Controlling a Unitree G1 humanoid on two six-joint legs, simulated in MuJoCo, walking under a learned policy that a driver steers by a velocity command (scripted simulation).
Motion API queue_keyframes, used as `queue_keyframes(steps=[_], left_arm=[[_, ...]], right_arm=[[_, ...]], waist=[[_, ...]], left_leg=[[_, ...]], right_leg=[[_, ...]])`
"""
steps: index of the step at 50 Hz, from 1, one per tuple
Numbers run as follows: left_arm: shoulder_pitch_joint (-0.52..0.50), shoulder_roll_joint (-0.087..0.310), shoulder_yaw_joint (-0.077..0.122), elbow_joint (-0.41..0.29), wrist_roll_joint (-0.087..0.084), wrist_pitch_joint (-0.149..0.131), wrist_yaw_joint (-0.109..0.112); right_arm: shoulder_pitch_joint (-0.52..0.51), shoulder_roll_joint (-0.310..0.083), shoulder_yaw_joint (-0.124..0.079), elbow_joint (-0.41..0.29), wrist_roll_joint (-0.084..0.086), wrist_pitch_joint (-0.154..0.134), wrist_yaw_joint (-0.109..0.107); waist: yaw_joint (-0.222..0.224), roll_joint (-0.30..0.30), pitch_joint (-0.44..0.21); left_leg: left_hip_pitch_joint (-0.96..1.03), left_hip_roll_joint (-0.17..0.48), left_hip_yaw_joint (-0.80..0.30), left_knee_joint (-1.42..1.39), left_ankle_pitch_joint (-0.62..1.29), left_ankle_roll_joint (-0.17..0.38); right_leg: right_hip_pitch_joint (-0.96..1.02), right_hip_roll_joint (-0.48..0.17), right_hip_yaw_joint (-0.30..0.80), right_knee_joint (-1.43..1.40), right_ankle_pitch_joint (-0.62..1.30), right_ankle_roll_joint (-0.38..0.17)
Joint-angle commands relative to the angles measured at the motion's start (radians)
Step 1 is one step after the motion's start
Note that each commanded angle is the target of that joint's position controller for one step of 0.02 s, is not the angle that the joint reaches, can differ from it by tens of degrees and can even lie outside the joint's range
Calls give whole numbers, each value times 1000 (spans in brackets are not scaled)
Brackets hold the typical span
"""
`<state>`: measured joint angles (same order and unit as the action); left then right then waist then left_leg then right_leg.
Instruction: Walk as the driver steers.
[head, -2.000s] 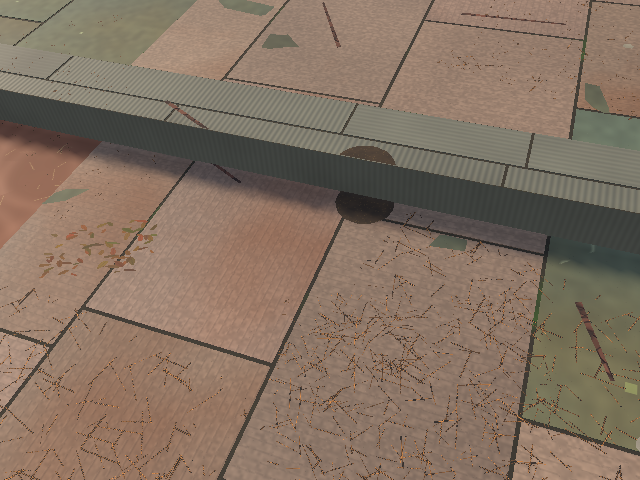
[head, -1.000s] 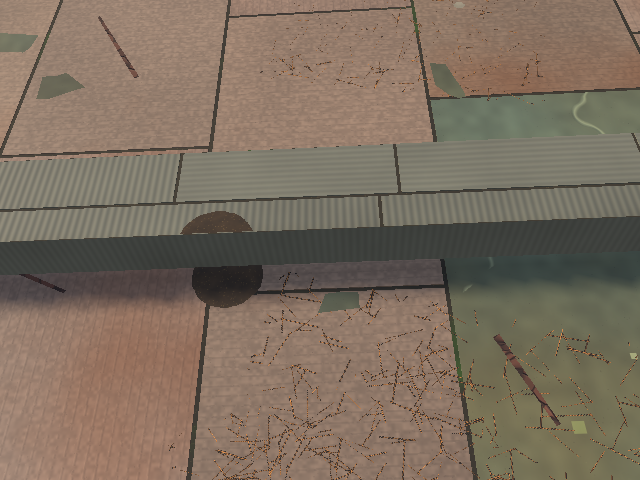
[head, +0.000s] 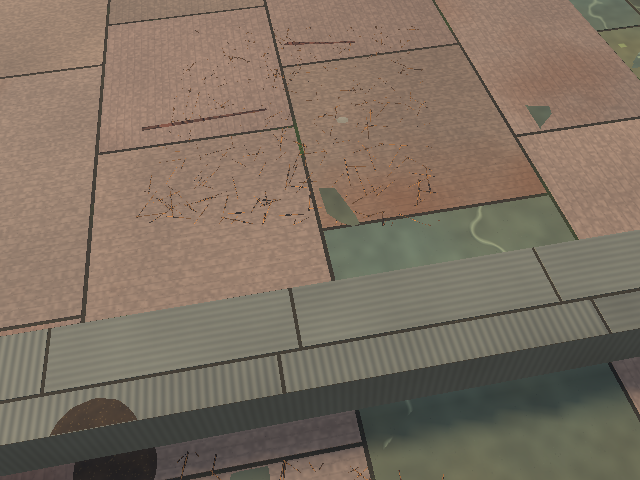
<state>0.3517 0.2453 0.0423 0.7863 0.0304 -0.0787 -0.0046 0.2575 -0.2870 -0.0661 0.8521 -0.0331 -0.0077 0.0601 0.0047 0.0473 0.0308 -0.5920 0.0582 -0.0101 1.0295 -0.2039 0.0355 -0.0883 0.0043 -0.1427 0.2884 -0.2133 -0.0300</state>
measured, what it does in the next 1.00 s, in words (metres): walks ahead, turning left: left foot, then right foot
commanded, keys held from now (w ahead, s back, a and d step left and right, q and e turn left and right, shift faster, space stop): w+q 0.44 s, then q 0.34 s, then e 0.22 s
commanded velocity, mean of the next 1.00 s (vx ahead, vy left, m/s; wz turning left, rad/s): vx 0.32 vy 0.00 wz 0.46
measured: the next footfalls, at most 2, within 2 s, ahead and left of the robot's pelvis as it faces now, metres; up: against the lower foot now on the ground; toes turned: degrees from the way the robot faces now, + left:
left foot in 0.24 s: +0.28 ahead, +0.12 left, +0.00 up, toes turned +12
right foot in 0.76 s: +0.52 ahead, +0.04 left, +0.00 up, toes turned +29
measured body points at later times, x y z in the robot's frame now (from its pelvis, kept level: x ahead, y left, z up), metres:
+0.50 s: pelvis +0.25 +0.07 +0.00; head +0.29 +0.10 +0.44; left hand +0.32 +0.36 -0.13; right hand +0.39 -0.19 -0.12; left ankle +0.24 +0.11 -0.75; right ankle +0.36 -0.09 -0.67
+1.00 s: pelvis +0.41 +0.07 +0.00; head +0.45 +0.06 +0.44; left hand +0.35 +0.33 -0.12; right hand +0.65 -0.08 -0.14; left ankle +0.31 +0.16 -0.68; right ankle +0.48 +0.02 -0.75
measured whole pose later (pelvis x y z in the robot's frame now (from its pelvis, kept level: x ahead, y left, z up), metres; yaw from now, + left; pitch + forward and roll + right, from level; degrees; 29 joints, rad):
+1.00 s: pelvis +0.41 +0.07 +0.00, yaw +29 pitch +0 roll +2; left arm 0.25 0.20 0.00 0.80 0.02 -0.01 0.03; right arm 0.16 -0.25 -0.04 0.75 -0.03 0.07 -0.01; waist 0.03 0.04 0.07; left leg -0.40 -0.07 -0.06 1.01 -0.45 -0.07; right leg -0.27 0.02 0.00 0.45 -0.17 -0.06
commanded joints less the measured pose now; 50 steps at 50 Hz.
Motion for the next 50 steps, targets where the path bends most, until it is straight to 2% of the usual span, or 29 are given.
queue_keyframes(steps=[1,5,8,10,11,12,13,14,15,16,17,19,22,26,27,33,34,36,37,38,39,40,41,42,43,44,46,48,50], left_arm=[[-28,98,24,-34,-3,-25,6],[-8,136,35,5,-3,-27,13],[27,164,43,38,-3,-14,17],[33,195,49,50,0,0,19],[30,205,49,51,-3,11,19],[31,196,41,34,2,14,20],[82,80,11,-37,-12,7,4],[8,133,21,-49,4,3,2],[-85,148,24,-67,-1,-1,-3],[-89,130,14,-60,-7,-10,-4],[-87,124,13,-49,1,-8,-1],[-42,117,9,-32,27,24,0],[-67,93,2,-43,26,49,-5],[-190,82,-6,-79,17,54,2],[-184,69,-10,-75,9,55,8],[-268,113,-4,-115,1,44,33],[-254,107,-6,-118,-1,41,36],[-135,116,-2,-87,-7,36,43],[-13,117,7,-53,-10,30,50],[62,190,25,-34,-3,23,63],[45,227,22,-60,-8,36,50],[44,201,25,-63,-21,50,32],[-86,181,27,-99,-19,59,36],[-219,75,-4,-134,-21,69,39],[-262,24,-26,-135,-6,71,42],[-241,24,-30,-117,7,68,46],[-177,59,-23,-63,3,54,48],[-139,99,-9,-42,-7,51,43],[-101,139,11,-38,-10,63,32]], right_arm=[[-74,-16,3,-82,-3,-9,18],[-196,-13,16,-130,-4,-13,36],[-233,-32,14,-153,-10,-11,31],[-163,-56,2,-143,-15,-12,17],[-42,-72,-9,-108,-20,-21,7],[131,-127,-32,-56,-33,-29,-11],[163,-273,-69,-69,-30,-27,-29],[167,-290,-74,-91,8,-19,-32],[126,-267,-69,-78,17,-13,-38],[74,-207,-55,-76,21,-13,-44],[31,-168,-43,-81,23,-17,-48],[-16,-128,-28,-89,30,-29,-48],[4,-146,-33,-84,30,-48,-43],[59,-154,-36,-69,25,-38,-52],[70,-149,-38,-67,20,-36,-56],[103,-142,-39,-84,0,-5,-91],[90,-141,-40,-91,-1,-1,-95],[-5,-150,-44,-118,14,1,-92],[-71,-154,-47,-136,36,-3,-83],[-74,-80,-30,-168,54,-17,-74],[122,-5,-16,-166,35,-12,-85],[234,-40,-27,-113,1,11,-98],[225,-61,-30,-108,-2,34,-95],[141,-89,-33,-113,-21,50,-85],[85,-78,-32,-119,-17,62,-71],[85,-57,-23,-112,-7,72,-60],[78,-13,1,-111,5,83,-52],[43,0,16,-115,2,83,-62],[-23,-1,24,-129,14,87,-78]], waist=[[-7,-138,57],[7,-127,73],[15,-112,67],[-18,-121,-3],[-71,-98,-77],[-139,-37,-185],[-94,224,-289],[-116,142,-364],[-109,44,-229],[-71,-14,-113],[-34,-40,-61],[17,-15,-70],[26,-23,-74],[-8,-3,-41],[-14,40,-72],[-52,41,-73],[-41,42,-68],[36,38,-80],[126,17,-114],[133,-141,-153],[-5,-239,-191],[-34,-137,-252],[-64,-215,-240],[-71,-145,-106],[-68,-145,-45],[-62,-146,-20],[-59,-168,-30],[-45,-187,-69],[-1,-213,-101]], left_leg=[[-98,40,-19,-97,111,-8],[11,26,55,-322,178,19],[50,-13,106,-395,102,62],[158,-88,149,-418,-5,107],[303,-140,160,-472,-15,134],[549,-109,72,-511,-29,172],[860,211,-428,-560,-71,311],[899,292,-753,-718,-21,360],[821,254,-581,-734,7,324],[678,219,-462,-740,95,291],[579,164,-381,-752,202,252],[471,102,-279,-765,371,231],[418,62,-234,-776,446,234],[424,30,-201,-710,713,190],[444,33,-205,-685,732,185],[639,110,-381,-543,875,199],[641,103,-388,-507,929,186],[527,17,-349,-409,995,107],[448,-57,-331,-270,886,55],[238,-153,-234,0,298,-13],[61,-280,-150,224,-456,-32],[111,-233,-177,350,-429,-49],[93,-206,-140,441,-372,-60],[110,-162,-137,415,-312,-69],[134,-168,-142,377,-267,-81],[186,-172,-139,321,-227,-94],[244,-165,-79,152,-202,-107],[234,-136,9,-34,-226,-115],[253,-138,28,-162,-276,-114]], right_leg=[[-6,-271,104,-184,179,-131],[-4,-266,-1,-176,241,-101],[86,-281,-45,-83,438,-84],[144,-275,-79,121,760,-72],[122,-255,-104,320,817,-61],[-27,-225,-110,592,652,-31],[-441,-81,-111,974,-51,38],[-577,18,111,1110,-338,46],[-648,-46,178,1098,-230,30],[-624,-91,169,1006,-136,23],[-565,-116,171,922,-106,24],[-443,-123,170,858,-94,46],[-439,-108,146,789,-65,78],[-466,-69,128,618,17,102],[-449,-51,122,634,19,103],[-563,-21,179,600,-94,55],[-533,-11,177,561,-105,45],[-273,28,168,311,-28,22],[-64,39,149,87,231,19],[169,-181,334,28,592,-35],[247,-454,577,154,1281,-119],[167,-469,584,195,1330,-183],[53,-462,640,110,826,-270],[-114,-343,534,41,448,-237],[-211,-258,439,26,325,-201],[-270,-215,360,19,353,-183],[-244,-170,287,33,488,-164],[-105,-158,299,68,684,-148],[-25,-162,338,90,710,-138]])
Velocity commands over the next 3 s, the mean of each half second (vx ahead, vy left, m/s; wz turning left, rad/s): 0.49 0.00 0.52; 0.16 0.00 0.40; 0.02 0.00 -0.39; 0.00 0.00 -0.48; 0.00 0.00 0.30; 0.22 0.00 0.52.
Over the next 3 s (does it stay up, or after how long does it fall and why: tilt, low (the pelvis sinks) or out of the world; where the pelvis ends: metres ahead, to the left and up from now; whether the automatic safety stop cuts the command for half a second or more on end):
stays up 0.42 0.10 0.00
